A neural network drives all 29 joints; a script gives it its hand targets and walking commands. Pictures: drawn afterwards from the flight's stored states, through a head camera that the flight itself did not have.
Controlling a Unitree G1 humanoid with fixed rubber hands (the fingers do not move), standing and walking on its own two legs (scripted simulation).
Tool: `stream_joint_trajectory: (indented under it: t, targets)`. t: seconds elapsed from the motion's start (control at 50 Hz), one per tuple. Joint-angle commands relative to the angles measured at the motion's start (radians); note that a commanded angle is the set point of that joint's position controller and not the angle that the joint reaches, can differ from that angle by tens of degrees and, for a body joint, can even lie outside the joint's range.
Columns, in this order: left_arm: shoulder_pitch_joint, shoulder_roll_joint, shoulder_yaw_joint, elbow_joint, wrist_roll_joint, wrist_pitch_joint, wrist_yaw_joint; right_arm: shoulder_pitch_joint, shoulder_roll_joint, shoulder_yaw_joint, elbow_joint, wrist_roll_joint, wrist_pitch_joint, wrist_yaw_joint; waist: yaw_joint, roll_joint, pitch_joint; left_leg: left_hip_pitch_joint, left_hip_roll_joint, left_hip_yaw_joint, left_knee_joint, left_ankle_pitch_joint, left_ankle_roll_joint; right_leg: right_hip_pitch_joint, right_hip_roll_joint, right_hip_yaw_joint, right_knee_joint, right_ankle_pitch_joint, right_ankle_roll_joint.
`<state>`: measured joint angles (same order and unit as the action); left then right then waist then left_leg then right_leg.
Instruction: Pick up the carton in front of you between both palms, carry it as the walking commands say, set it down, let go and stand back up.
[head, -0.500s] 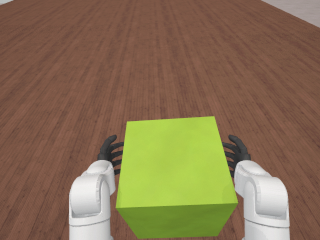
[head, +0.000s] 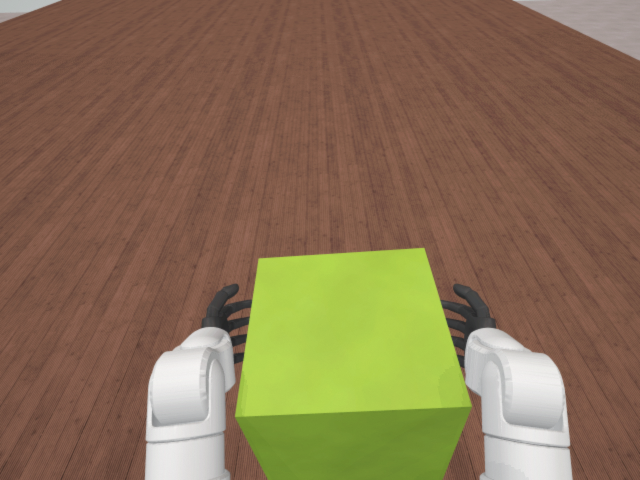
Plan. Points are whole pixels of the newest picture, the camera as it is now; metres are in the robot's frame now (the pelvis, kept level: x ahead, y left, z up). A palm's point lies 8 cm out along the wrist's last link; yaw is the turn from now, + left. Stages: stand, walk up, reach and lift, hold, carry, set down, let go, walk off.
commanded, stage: carry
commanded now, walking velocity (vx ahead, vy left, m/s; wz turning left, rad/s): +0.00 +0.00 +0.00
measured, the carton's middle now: (348, 376) +0.28 -0.01 +0.01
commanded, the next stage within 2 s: hold in 1.02 s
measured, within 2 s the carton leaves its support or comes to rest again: neither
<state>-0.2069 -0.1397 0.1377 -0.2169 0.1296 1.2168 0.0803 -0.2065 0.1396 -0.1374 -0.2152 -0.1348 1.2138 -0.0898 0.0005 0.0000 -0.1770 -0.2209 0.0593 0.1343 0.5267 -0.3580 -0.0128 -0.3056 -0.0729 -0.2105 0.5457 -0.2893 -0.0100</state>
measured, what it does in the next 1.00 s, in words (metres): stands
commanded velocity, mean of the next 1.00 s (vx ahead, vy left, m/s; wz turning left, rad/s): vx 0.00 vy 0.00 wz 0.00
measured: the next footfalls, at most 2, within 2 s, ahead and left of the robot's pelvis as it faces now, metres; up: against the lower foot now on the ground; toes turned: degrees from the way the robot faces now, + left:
none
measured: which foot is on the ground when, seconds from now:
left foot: down 0.00-1.00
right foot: down 0.00-1.00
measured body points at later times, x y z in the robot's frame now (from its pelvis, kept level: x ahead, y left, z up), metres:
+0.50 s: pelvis -0.02 +0.01 +0.00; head -0.06 +0.01 +0.45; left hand +0.27 +0.16 +0.05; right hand +0.27 -0.14 +0.05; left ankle -0.06 +0.11 -0.73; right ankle -0.01 -0.10 -0.73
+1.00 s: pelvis -0.04 +0.01 +0.00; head -0.07 +0.01 +0.45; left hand +0.27 +0.16 +0.04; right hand +0.26 -0.14 +0.04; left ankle -0.06 +0.11 -0.73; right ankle -0.01 -0.10 -0.73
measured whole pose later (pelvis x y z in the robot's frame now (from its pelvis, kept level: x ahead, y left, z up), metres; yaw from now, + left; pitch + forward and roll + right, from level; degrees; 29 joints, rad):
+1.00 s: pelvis -0.04 +0.01 +0.00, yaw +0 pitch +2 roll +0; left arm -0.27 -0.15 0.21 0.23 0.27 0.74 0.01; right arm -0.26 0.15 -0.21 0.23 -0.27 0.73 -0.02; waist 0.00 0.00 -0.11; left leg -0.25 0.04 0.15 0.52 -0.30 0.01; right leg -0.32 -0.08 -0.20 0.51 -0.21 -0.01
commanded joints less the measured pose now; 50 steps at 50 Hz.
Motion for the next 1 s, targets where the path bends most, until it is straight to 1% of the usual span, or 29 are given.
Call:
stream_joint_trajectory:
  t: [0.0, 0.08, 0.18, 0.28, 0.38, 0.5, 0.58, 0.66, 0.72, 0.8, 0.88, 0.98]
  targets:
    - [-0.488, -0.912, -0.734, -0.022, -0.405, -0.012, -0.253, -0.488, 0.900, 0.720, -0.025, 0.410, -0.009, 0.270, -0.001, 0.026, -0.215, 0.060, 0.114, -0.073, 0.001, 0.731, 0.004, 0.160, -0.099, 0.091, 0.025, 0.596, 0.013]
    - [-0.471, -0.921, -0.735, 0.006, -0.381, -0.058, -0.256, -0.482, 0.910, 0.730, -0.001, 0.392, -0.053, 0.275, -0.001, 0.014, -0.231, 0.064, 0.111, -0.075, 0.009, 0.686, 0.010, 0.169, -0.100, 0.093, 0.032, 0.571, 0.010]
    - [-0.466, -0.915, -0.716, 0.033, -0.343, -0.136, -0.261, -0.477, 0.900, 0.719, 0.022, 0.358, -0.132, 0.282, -0.001, 0.013, -0.217, 0.060, 0.111, -0.080, -0.003, 0.593, 0.017, 0.158, -0.105, 0.099, 0.019, 0.493, 0.005]
    - [-0.444, -0.880, -0.670, 0.085, -0.294, -0.208, -0.263, -0.452, 0.867, 0.676, 0.073, 0.308, -0.205, 0.282, -0.002, 0.009, -0.192, 0.053, 0.108, -0.081, -0.023, 0.512, 0.023, 0.152, -0.108, 0.105, -0.007, 0.435, 0.001]
    - [-0.432, -0.844, -0.587, 0.180, -0.222, -0.291, -0.266, -0.447, 0.833, 0.593, 0.166, 0.231, -0.291, 0.280, -0.002, 0.006, -0.156, 0.031, 0.105, -0.082, -0.053, 0.411, 0.028, 0.136, -0.108, 0.108, -0.042, 0.355, 0.001]
    - [-0.492, -0.855, -0.479, 0.336, -0.137, -0.420, -0.276, -0.508, 0.843, 0.486, 0.316, 0.150, -0.419, 0.288, -0.001, 0.003, -0.126, 0.001, 0.105, -0.090, -0.093, 0.289, 0.035, 0.121, -0.109, 0.118, -0.082, 0.255, 0.000]
    - [-0.543, -0.880, -0.404, 0.447, -0.084, -0.513, -0.286, -0.563, 0.864, 0.409, 0.426, 0.094, -0.513, 0.299, 0.001, 0.003, -0.135, -0.003, 0.103, -0.093, -0.105, 0.249, 0.038, 0.125, -0.109, 0.121, -0.093, 0.228, -0.002]
    - [-0.585, -0.919, -0.384, 0.500, -0.064, -0.576, -0.295, -0.606, 0.902, 0.388, 0.481, 0.074, -0.577, 0.310, 0.001, 0.003, -0.158, 0.001, 0.102, -0.093, -0.106, 0.240, 0.041, 0.132, -0.109, 0.122, -0.095, 0.223, -0.004]
    - [-0.583, -0.938, -0.404, 0.491, -0.070, -0.584, -0.298, -0.605, 0.922, 0.410, 0.475, 0.083, -0.584, 0.313, 0.000, 0.002, -0.176, 0.007, 0.102, -0.093, -0.100, 0.251, 0.041, 0.136, -0.110, 0.121, -0.092, 0.234, -0.005]
    - [-0.539, -0.942, -0.461, 0.431, -0.104, -0.546, -0.294, -0.567, 0.928, 0.471, 0.411, 0.122, -0.548, 0.309, -0.002, 0.003, -0.193, 0.012, 0.102, -0.090, -0.088, 0.275, 0.038, 0.138, -0.113, 0.119, -0.086, 0.260, -0.004]
    - [-0.503, -0.916, -0.452, 0.420, -0.100, -0.514, -0.290, -0.536, 0.902, 0.463, 0.398, 0.120, -0.517, 0.305, -0.001, -0.001, -0.184, 0.004, 0.102, -0.090, -0.086, 0.281, 0.036, 0.131, -0.114, 0.119, -0.085, 0.272, -0.002]
    - [-0.524, -0.921, -0.461, 0.406, -0.110, -0.515, -0.291, -0.557, 0.909, 0.473, 0.382, 0.129, -0.517, 0.305, -0.001, 0.000, -0.166, -0.009, 0.102, -0.093, -0.095, 0.254, 0.037, 0.122, -0.113, 0.122, -0.094, 0.247, -0.002]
